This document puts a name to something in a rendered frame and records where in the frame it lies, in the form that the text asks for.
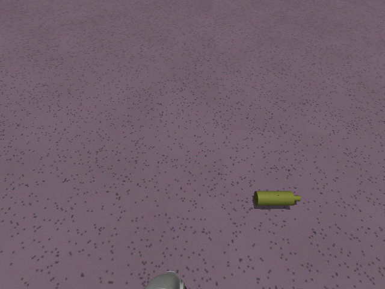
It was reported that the bottle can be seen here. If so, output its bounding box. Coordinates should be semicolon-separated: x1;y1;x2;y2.
254;191;301;206

